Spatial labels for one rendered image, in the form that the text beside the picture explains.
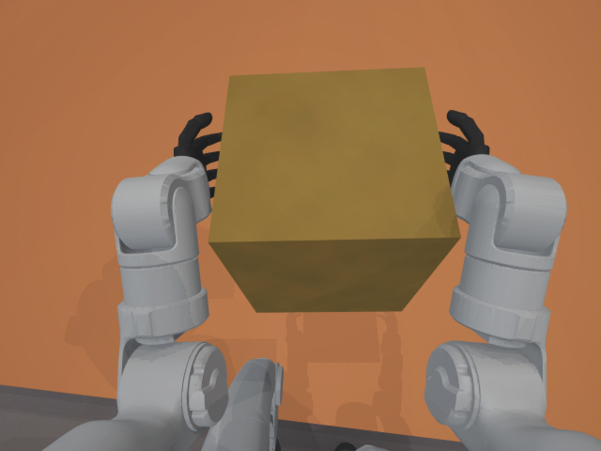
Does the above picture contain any robot left thigh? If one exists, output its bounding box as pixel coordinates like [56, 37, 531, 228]
[201, 359, 284, 451]

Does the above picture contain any right robot hand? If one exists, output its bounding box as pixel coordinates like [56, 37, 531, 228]
[439, 110, 489, 187]

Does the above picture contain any left robot upper arm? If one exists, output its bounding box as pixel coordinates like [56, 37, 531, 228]
[42, 341, 229, 451]

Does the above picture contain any robot right forearm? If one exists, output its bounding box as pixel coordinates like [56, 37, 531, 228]
[449, 154, 567, 409]

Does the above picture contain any left robot hand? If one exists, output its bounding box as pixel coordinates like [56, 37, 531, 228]
[174, 113, 222, 198]

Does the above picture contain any carton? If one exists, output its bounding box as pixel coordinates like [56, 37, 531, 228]
[208, 67, 461, 313]

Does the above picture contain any right robot upper arm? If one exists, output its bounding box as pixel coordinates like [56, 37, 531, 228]
[424, 340, 601, 451]

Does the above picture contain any robot left forearm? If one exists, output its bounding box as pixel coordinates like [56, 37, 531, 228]
[111, 156, 212, 408]

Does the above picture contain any left robot shin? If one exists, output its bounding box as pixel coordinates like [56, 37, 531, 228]
[257, 358, 278, 451]

